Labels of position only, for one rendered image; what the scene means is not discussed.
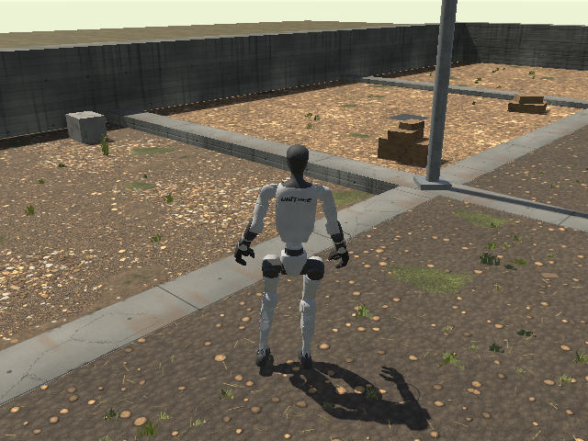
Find left robot forearm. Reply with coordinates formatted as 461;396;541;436
238;219;257;251

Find robot right foot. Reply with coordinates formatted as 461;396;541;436
297;346;312;369

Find robot right upper arm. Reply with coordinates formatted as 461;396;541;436
315;185;340;235

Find right robot forearm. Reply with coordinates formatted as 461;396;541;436
331;221;347;254

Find right robot thigh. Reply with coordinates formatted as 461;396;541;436
300;256;324;316

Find robot left upper arm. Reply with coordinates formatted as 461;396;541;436
249;184;277;234

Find right robot hand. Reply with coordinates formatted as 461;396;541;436
328;250;349;268

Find left robot hand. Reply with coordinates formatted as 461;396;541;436
234;241;254;266

